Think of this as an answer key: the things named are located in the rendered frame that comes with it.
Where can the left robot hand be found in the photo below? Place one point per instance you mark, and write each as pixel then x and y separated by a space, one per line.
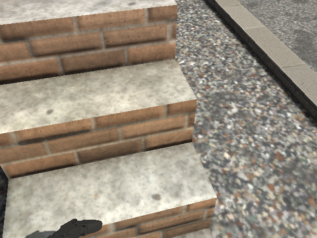
pixel 77 228

